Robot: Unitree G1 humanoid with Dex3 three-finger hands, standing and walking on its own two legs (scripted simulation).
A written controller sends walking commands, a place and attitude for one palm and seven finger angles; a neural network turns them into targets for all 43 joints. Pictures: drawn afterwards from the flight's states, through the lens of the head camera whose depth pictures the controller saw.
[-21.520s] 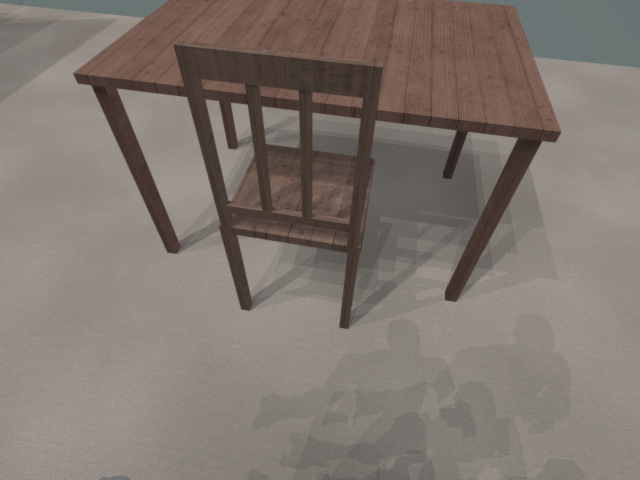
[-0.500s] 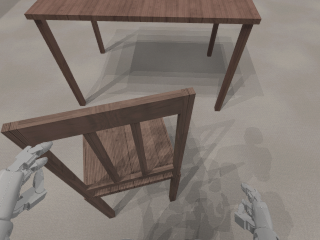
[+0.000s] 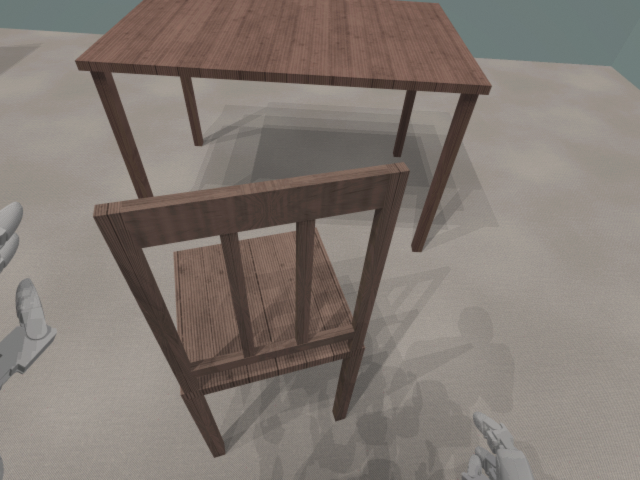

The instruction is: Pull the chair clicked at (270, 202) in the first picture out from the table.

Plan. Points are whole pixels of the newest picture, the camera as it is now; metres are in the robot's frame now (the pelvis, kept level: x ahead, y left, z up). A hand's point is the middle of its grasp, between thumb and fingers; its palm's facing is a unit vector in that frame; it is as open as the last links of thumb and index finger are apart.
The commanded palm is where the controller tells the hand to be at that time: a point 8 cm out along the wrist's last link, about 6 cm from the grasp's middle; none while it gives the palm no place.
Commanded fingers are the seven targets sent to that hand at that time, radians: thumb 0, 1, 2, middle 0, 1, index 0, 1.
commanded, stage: step back with the hand held close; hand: left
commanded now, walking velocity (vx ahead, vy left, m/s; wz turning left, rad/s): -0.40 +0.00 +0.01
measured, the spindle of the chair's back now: (240, 303) +0.39 +0.14 -0.05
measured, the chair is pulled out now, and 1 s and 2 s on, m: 0.58 0.58 0.58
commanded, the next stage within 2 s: stop stepping back and stand still in 0.38 s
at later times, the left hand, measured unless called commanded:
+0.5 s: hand out of the picture +0.12 +0.25 +0.18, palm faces +0.45 -0.75 -0.48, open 7.4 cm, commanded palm +0.05 +0.29 +0.19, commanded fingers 0.00 0.90 0.90 -0.20 -0.30 -0.20 -0.30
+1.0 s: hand out of the picture +0.04 +0.26 +0.17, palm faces +0.47 -0.75 -0.47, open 7.5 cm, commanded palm -0.02 +0.29 +0.19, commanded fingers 0.00 0.90 0.90 -0.20 -0.30 -0.20 -0.30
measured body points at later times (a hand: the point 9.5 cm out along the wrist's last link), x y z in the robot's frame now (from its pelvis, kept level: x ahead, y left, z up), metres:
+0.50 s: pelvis -0.09 -0.01 -0.01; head -0.06 +0.02 +0.44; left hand +0.09 +0.29 +0.20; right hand +0.09 -0.25 -0.08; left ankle -0.04 +0.13 -0.73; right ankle +0.00 -0.14 -0.71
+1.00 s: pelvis -0.14 -0.02 +0.01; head -0.16 +0.00 +0.46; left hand +0.01 +0.29 +0.20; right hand +0.00 -0.25 -0.08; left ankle -0.09 +0.10 -0.73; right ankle -0.09 -0.14 -0.73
